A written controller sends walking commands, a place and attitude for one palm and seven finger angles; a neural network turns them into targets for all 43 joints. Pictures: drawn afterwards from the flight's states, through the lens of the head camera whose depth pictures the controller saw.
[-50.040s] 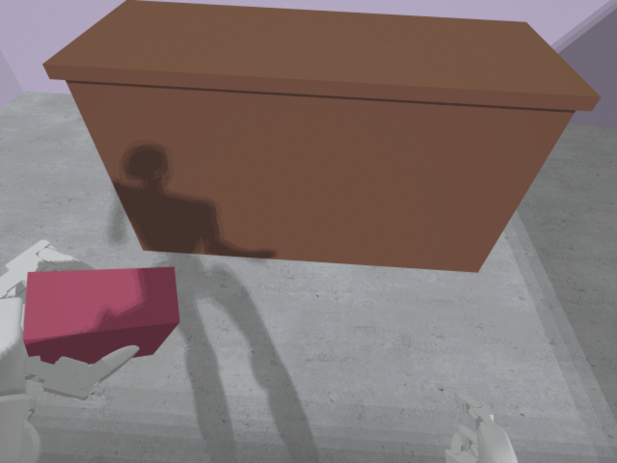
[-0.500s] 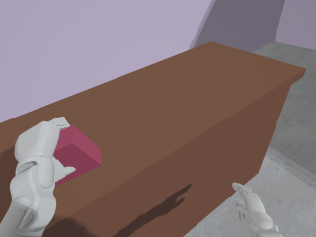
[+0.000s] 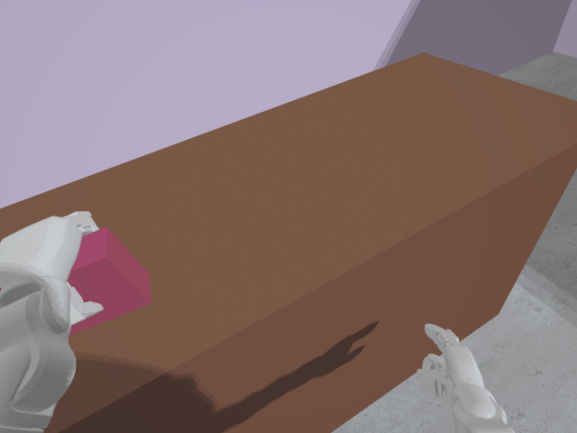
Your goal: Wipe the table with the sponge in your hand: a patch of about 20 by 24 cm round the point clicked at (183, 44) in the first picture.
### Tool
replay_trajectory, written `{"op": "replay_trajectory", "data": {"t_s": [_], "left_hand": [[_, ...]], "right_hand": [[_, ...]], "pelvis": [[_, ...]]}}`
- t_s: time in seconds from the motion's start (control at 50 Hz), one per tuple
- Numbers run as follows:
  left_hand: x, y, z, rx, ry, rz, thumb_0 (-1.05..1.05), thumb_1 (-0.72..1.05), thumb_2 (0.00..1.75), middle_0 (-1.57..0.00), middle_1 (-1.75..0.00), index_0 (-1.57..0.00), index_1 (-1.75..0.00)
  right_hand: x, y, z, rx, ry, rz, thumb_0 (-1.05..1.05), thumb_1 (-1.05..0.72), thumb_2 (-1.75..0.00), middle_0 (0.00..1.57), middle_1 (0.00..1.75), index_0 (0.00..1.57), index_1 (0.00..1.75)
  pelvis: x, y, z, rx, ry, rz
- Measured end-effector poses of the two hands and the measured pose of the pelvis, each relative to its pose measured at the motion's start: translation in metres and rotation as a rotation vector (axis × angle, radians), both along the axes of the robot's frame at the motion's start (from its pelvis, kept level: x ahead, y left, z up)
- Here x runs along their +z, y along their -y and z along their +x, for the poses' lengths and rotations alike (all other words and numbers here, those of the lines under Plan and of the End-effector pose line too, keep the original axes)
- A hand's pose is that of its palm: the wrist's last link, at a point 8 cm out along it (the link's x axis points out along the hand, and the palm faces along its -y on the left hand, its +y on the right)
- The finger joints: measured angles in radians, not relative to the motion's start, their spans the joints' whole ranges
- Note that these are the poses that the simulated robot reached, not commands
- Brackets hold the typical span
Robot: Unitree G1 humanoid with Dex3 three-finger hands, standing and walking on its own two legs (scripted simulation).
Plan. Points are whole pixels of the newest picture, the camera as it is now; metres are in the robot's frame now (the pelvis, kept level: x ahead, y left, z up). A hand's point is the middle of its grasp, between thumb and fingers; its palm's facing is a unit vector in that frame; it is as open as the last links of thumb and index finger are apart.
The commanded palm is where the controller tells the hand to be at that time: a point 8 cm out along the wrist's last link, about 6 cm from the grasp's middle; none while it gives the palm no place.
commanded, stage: wipe forward along the middle lane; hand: left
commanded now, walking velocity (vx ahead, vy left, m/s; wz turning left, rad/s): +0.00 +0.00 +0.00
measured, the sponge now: (87, 293) +0.24 +0.32 +0.12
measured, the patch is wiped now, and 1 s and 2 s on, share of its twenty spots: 0.90 0.90 0.90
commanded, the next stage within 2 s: none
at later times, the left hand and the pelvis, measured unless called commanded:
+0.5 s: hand (77, 256) +0.27 +0.33 +0.16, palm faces +0.04 -0.04 -1.00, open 9.7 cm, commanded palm +0.24 +0.33 +0.19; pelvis -0.02 -0.01 +0.00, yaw +4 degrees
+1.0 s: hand (78, 239) +0.30 +0.35 +0.16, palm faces -0.07 -0.01 -1.00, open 9.8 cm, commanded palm +0.28 +0.37 +0.18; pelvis -0.06 -0.02 +0.00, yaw +3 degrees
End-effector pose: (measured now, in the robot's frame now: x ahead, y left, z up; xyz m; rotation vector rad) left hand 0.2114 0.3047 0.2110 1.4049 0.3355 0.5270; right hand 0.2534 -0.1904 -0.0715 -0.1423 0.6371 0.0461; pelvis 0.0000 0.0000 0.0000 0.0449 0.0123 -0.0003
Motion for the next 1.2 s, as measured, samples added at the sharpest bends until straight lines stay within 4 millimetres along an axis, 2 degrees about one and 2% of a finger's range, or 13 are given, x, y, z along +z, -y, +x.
{"op": "replay_trajectory", "data": {"t_s": [0.1,0.2,0.38,0.54,0.88,1.04,1.2], "left_hand": [[-0.002,-0.003,0.008,0.016,-0.033,0.004,-0.03,-0.51,1.08,-0.73,-1.38,-0.8,-1.33],[-0.004,-0.005,0.016,0.024,-0.065,0.019,-0.03,-0.51,1.08,-0.73,-1.38,-0.8,-1.32],[-0.004,-0.01,0.023,0.027,-0.084,0.022,-0.03,-0.51,1.08,-0.74,-1.38,-0.81,-1.32],[-0.002,-0.017,0.039,0.042,-0.123,0.039,-0.01,-0.52,1.08,-0.74,-1.38,-0.81,-1.32],[-0.002,-0.026,0.06,0.009,-0.187,0.067,0.01,-0.52,1.09,-0.74,-1.37,-0.81,-1.33],[0.0,-0.034,0.073,0.028,-0.231,0.076,0.01,-0.53,1.1,-0.74,-1.36,-0.81,-1.34],[0.001,-0.039,0.078,0.034,-0.249,0.07,0.01,-0.52,1.1,-0.74,-1.37,-0.8,-1.34]], "right_hand": [[0.006,-0.009,0.011,0.03,0.017,0.016,0.02,-0.9,-0.9,0.2,0.3,0.2,0.3],[0.009,-0.01,0.014,0.043,0.017,0.008,0.02,-0.9,-0.9,0.2,0.3,0.2,0.3],[0.001,0.002,-0.003,0.038,-0.023,-0.031,0.01,-0.9,-0.9,0.2,0.3,0.2,0.3],[-0.013,0.016,-0.037,0.013,-0.079,-0.057,0.01,-0.9,-0.9,0.2,0.3,0.2,0.3],[-0.043,0.062,-0.131,-0.106,-0.238,-0.106,0.01,-0.9,-0.9,0.2,0.3,0.2,0.3],[-0.05,0.086,-0.168,-0.176,-0.298,-0.116,0.01,-0.9,-0.9,0.2,0.3,0.2,0.3],[-0.052,0.106,-0.202,-0.247,-0.333,-0.12,0.01,-0.9,-0.9,0.2,0.3,0.2,0.3]], "pelvis": [[0.0,0.0,0.002,0.005,-0.004,0.004],[0.0,0.001,0.001,0.016,-0.004,0.002],[0.0,0.003,-0.007,0.049,0.0,-0.002],[-0.001,0.008,-0.021,0.069,0.002,-0.009],[-0.003,0.017,-0.048,0.072,-0.024,-0.009],[-0.004,0.023,-0.057,0.051,-0.059,0.012],[-0.002,0.026,-0.063,0.014,-0.082,0.064]]}}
